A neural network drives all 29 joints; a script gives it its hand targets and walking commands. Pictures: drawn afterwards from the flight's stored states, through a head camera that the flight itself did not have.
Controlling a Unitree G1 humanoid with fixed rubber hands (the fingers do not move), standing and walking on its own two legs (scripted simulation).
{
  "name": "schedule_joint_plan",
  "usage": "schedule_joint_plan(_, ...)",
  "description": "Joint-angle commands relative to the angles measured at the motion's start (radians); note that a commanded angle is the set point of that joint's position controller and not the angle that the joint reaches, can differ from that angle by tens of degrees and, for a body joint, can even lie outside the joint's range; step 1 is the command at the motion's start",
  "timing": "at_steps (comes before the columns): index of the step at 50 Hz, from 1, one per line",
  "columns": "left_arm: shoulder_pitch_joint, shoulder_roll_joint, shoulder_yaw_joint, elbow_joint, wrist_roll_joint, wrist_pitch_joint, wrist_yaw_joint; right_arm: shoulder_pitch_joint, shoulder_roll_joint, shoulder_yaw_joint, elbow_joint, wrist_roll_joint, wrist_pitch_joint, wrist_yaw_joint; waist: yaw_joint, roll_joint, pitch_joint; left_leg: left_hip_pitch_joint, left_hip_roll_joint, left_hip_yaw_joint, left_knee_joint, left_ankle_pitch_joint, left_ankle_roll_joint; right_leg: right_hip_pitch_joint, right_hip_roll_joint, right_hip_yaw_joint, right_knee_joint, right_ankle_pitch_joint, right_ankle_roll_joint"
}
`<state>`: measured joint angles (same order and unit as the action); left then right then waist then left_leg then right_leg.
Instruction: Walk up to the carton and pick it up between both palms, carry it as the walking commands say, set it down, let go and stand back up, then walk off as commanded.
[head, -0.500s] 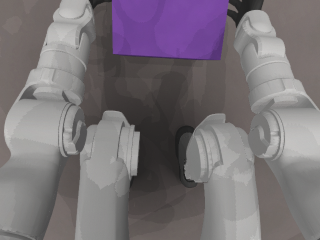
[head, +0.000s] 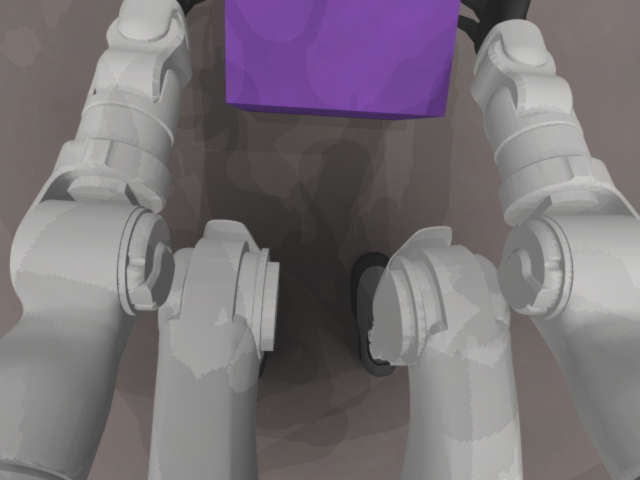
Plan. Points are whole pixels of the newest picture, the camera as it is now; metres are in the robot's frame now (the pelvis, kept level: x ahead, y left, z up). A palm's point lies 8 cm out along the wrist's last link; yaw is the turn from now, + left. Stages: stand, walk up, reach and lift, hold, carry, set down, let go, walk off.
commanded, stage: set down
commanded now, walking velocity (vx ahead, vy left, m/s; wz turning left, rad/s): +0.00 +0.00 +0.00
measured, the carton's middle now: (334, 9) +0.55 +0.00 -0.25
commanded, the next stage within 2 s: let go in 1.94 s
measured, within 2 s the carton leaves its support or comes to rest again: neither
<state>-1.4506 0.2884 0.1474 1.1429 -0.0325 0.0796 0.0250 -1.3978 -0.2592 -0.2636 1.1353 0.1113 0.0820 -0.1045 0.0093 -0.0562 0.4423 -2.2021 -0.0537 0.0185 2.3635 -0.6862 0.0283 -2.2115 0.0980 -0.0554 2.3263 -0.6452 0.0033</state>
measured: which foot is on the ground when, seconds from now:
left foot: down 0.00-1.00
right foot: down 0.00-1.00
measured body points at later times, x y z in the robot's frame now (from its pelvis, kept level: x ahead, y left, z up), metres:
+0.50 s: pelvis -0.01 +0.00 +0.00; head +0.35 +0.02 +0.27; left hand +0.53 +0.22 -0.17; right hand +0.52 -0.17 -0.18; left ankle +0.09 +0.10 -0.31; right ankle +0.10 -0.10 -0.31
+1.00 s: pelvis -0.02 +0.00 +0.08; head +0.34 +0.02 +0.33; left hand +0.55 +0.23 -0.05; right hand +0.53 -0.17 -0.07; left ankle +0.09 +0.10 -0.31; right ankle +0.10 -0.10 -0.31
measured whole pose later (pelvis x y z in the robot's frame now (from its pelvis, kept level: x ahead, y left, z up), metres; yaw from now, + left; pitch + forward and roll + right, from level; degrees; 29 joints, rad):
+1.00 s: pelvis -0.02 +0.00 +0.08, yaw +1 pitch +28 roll -2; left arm -1.40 0.47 0.11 0.80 -0.19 0.26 0.07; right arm -1.32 -0.31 -0.20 0.72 0.18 0.26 -0.17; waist 0.00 0.01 0.52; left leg -1.98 -0.07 0.01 2.10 -0.60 0.03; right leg -1.98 0.07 -0.03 2.07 -0.58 0.01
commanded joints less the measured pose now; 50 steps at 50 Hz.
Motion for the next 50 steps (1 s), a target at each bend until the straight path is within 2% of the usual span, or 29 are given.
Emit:
schedule_joint_plan(1,-0.239,-0.166,-0.066,-0.089,0.001,-0.042,-0.04,-0.318,0.269,0.127,-0.14,0.022,-0.046,0.087,0.064,0.101,-1.075,0.509,-0.007,-0.065,-0.239,0.55,-0.02,0.412,0.019,0.059,-0.152,0.473,0.013)
schedule_joint_plan(4,-0.216,0.099,-0.041,-0.085,-0.032,-0.062,0.034,-0.238,0.028,0.101,-0.121,0.053,-0.064,0.01,0.053,0.097,-1.123,0.542,0.003,-0.065,-0.238,0.577,-0.029,0.469,0.005,0.057,-0.159,0.506,0.017)
schedule_joint_plan(5,-0.21,0.14,-0.031,-0.072,-0.034,-0.068,0.048,-0.228,0.003,0.1,-0.122,0.062,-0.067,-0.004,0.056,0.111,-1.156,0.567,0.006,-0.064,-0.242,0.573,-0.029,0.476,0.004,0.059,-0.168,0.503,0.019)
schedule_joint_plan(6,-0.234,0.175,-0.021,-0.115,-0.056,-0.076,0.059,-0.223,-0.035,0.077,-0.14,0.05,-0.071,-0.02,0.024,0.093,-1.168,0.548,0.008,-0.072,-0.241,0.567,-0.028,0.463,0.002,0.062,-0.17,0.506,0.015)
schedule_joint_plan(7,-0.239,0.211,-0.015,-0.107,-0.059,-0.079,0.067,-0.218,-0.037,0.078,-0.143,0.056,-0.072,-0.029,0.032,0.094,-1.215,0.54,0.012,-0.073,-0.229,0.586,-0.028,0.492,-0.003,0.074,-0.167,0.538,0.011)
schedule_joint_plan(8,-0.242,0.228,-0.013,-0.121,-0.069,-0.085,0.068,-0.225,-0.024,0.09,-0.148,0.065,-0.071,-0.033,0.049,0.078,-1.199,0.527,0.013,-0.073,-0.239,0.576,-0.022,0.484,-0.003,0.071,-0.168,0.529,0.016)
schedule_joint_plan(9,-0.28,0.224,-0.046,-0.124,-0.085,-0.085,0.069,-0.239,-0.034,0.095,-0.131,0.082,-0.069,-0.033,0.035,0.134,-1.213,0.562,0.021,-0.074,-0.236,0.587,-0.027,0.468,-0.005,0.082,-0.176,0.532,0.007)
schedule_joint_plan(13,-0.332,0.253,-0.075,-0.154,-0.142,-0.075,0.063,-0.25,-0.117,0.085,-0.117,0.092,-0.072,-0.04,-0.019,0.146,-1.213,0.55,0.028,-0.083,-0.236,0.519,-0.028,0.442,-0.028,0.076,-0.181,0.478,-0.002)
schedule_joint_plan(15,-0.336,0.234,-0.1,-0.152,-0.173,-0.067,0.05,-0.275,-0.117,0.098,-0.153,0.091,-0.072,-0.034,-0.016,0.163,-1.187,0.545,0.033,-0.085,-0.239,0.504,-0.032,0.415,-0.034,0.078,-0.189,0.462,-0.006)
schedule_joint_plan(18,-0.297,0.249,-0.114,-0.033,-0.177,-0.053,0.039,-0.273,-0.133,0.088,-0.08,0.086,-0.06,-0.027,-0.032,0.145,-1.107,0.473,0.042,-0.092,-0.25,0.426,-0.026,0.398,-0.048,0.078,-0.193,0.41,-0.002)
schedule_joint_plan(19,-0.31,0.277,-0.088,-0.082,-0.178,-0.059,0.037,-0.3,-0.156,0.091,-0.125,0.09,-0.063,-0.022,-0.009,0.126,-1.133,0.464,0.035,-0.1,-0.253,0.426,-0.023,0.405,-0.045,0.077,-0.18,0.413,0.0)
schedule_joint_plan(20,-0.313,0.28,-0.092,-0.084,-0.188,-0.056,0.035,-0.283,-0.169,0.084,-0.122,0.075,-0.063,-0.023,-0.031,0.112,-1.152,0.462,0.041,-0.096,-0.251,0.423,-0.026,0.429,-0.053,0.076,-0.18,0.412,0.001)
schedule_joint_plan(24,-0.278,0.276,-0.093,-0.007,-0.195,-0.048,0.019,-0.268,-0.192,0.06,-0.079,0.053,-0.056,-0.016,-0.044,0.089,-1.092,0.411,0.039,-0.094,-0.254,0.385,-0.021,0.41,-0.052,0.068,-0.184,0.385,0.009)
schedule_joint_plan(28,-0.303,0.277,-0.084,-0.149,-0.183,-0.053,0.026,-0.283,-0.19,0.056,-0.222,0.063,-0.059,-0.012,-0.036,0.107,-1.261,0.557,0.041,-0.101,-0.259,0.504,-0.025,0.454,-0.053,0.05,-0.185,0.459,0.008)
schedule_joint_plan(29,-0.289,0.309,-0.068,-0.145,-0.177,-0.047,0.03,-0.271,-0.199,0.065,-0.218,0.072,-0.051,-0.014,-0.016,0.109,-1.316,0.576,0.038,-0.086,-0.256,0.508,-0.026,0.496,-0.052,0.049,-0.194,0.465,0.01)
schedule_joint_plan(31,-0.313,0.313,-0.078,-0.237,-0.167,-0.033,0.043,-0.259,-0.204,0.058,-0.269,0.1,-0.038,-0.019,-0.034,0.138,-1.495,0.716,0.04,-0.085,-0.263,0.566,-0.026,0.555,-0.047,0.025,-0.189,0.49,0.007)
schedule_joint_plan(33,-0.338,0.332,-0.063,-0.353,-0.16,-0.012,0.056,-0.305,-0.217,0.079,-0.4,0.122,-0.02,-0.029,0.001,0.151,-1.688,0.855,0.025,-0.066,-0.272,0.62,-0.034,0.642,-0.037,0.015,-0.21,0.512,0.003)
schedule_joint_plan(35,-0.28,0.317,-0.065,-0.34,-0.157,0.025,0.062,-0.232,-0.209,0.075,-0.37,0.117,0.017,-0.039,-0.029,0.14,-1.779,0.918,0.02,-0.055,-0.289,0.628,-0.028,0.721,-0.025,0.002,-0.223,0.527,0.0)
schedule_joint_plan(36,-0.282,0.337,-0.058,-0.459,-0.17,0.038,0.068,-0.235,-0.219,0.075,-0.492,0.114,0.03,-0.048,-0.035,0.109,-1.901,0.994,0.011,-0.059,-0.301,0.682,-0.026,0.789,-0.023,-0.004,-0.235,0.562,0.008)
schedule_joint_plan(37,-0.278,0.365,-0.011,-0.53,-0.147,0.047,0.074,-0.232,-0.197,0.09,-0.561,0.127,0.042,-0.052,0.008,0.109,-1.949,0.976,0.009,-0.041,-0.315,0.675,-0.023,0.825,-0.021,0.013,-0.251,0.582,0.002)
schedule_joint_plan(38,-0.26,0.347,-0.027,-0.525,-0.158,0.068,0.076,-0.232,-0.207,0.09,-0.559,0.134,0.061,-0.053,-0.013,0.102,-1.97,1.001,0.006,-0.04,-0.333,0.66,-0.019,0.835,-0.017,-0.001,-0.27,0.564,0.003)
schedule_joint_plan(40,-0.255,0.39,0.006,-0.544,-0.118,0.099,0.081,-0.222,-0.23,0.053,-0.581,0.121,0.093,-0.062,0.008,0.146,-1.899,0.95,0.001,-0.028,-0.358,0.593,-0.018,0.809,-0.015,0.005,-0.292,0.522,0.003)
schedule_joint_plan(43,-0.283,0.378,0.001,-0.593,-0.143,0.129,0.071,-0.226,-0.231,0.044,-0.626,0.09,0.124,-0.069,-0.042,0.129,-1.84,0.918,-0.002,-0.035,-0.406,0.54,-0.013,0.795,-0.022,0.004,-0.344,0.484,-0.001)
schedule_joint_plan(44,-0.251,0.367,-0.001,-0.537,-0.126,0.135,0.065,-0.213,-0.226,0.036,-0.581,0.086,0.133,-0.068,-0.025,0.159,-1.801,0.915,-0.004,-0.036,-0.426,0.524,-0.013,0.747,-0.019,0.011,-0.36,0.445,-0.001)
schedule_joint_plan(46,-0.248,0.329,-0.014,-0.509,-0.144,0.139,0.053,-0.201,-0.216,0.031,-0.571,0.063,0.136,-0.068,-0.053,0.162,-1.762,0.894,-0.004,-0.039,-0.455,0.481,-0.014,0.747,-0.021,0.019,-0.399,0.427,-0.004)
schedule_joint_plan(47,-0.249,0.344,-0.002,-0.497,-0.15,0.144,0.051,-0.21,-0.24,0.012,-0.594,0.04,0.137,-0.072,-0.082,0.099,-1.805,0.909,-0.004,-0.049,-0.461,0.49,-0.011,0.776,-0.017,-0.003,-0.402,0.438,0.006)
schedule_joint_plan(48,-0.267,0.337,-0.02,-0.511,-0.157,0.152,0.048,-0.21,-0.204,0.037,-0.604,0.07,0.142,-0.071,-0.059,0.125,-1.841,0.941,-0.005,-0.048,-0.476,0.511,-0.012,0.803,-0.017,0.007,-0.416,0.457,-0.001)
schedule_joint_plan(49,-0.259,0.335,-0.011,-0.484,-0.157,0.155,0.046,-0.223,-0.205,0.038,-0.604,0.065,0.148,-0.072,-0.045,0.1,-1.822,0.924,-0.008,-0.051,-0.496,0.495,-0.008,0.803,-0.016,0.007,-0.433,0.445,0.003)
schedule_joint_plan(50,-0.268,0.349,-0.016,-0.474,-0.156,0.164,0.043,-0.221,-0.219,0.032,-0.605,0.063,0.157,-0.069,-0.048,0.116,-1.853,0.945,-0.007,-0.05,-0.515,0.485,-0.011,0.832,-0.015,0.003,-0.445,0.441,0.0)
